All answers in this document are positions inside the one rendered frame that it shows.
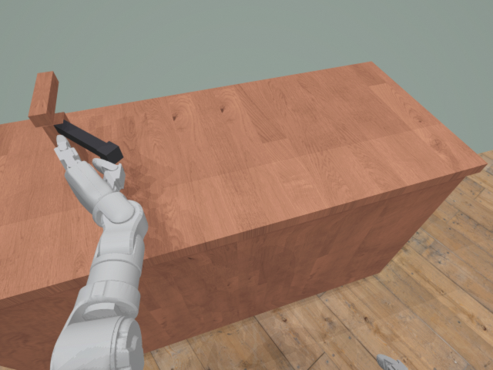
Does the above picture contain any left robot hand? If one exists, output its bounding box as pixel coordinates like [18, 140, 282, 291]
[54, 135, 126, 214]

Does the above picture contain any counter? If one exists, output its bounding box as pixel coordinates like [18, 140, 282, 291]
[0, 62, 488, 370]

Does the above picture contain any robot left forearm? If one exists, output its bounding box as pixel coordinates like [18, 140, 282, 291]
[50, 192, 148, 370]

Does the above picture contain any left robot upper arm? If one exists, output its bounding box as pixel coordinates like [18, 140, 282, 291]
[52, 315, 144, 370]

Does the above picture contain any right robot hand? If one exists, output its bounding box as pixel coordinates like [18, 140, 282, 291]
[377, 354, 408, 370]

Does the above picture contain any tap lever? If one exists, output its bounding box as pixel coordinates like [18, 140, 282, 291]
[54, 120, 123, 164]

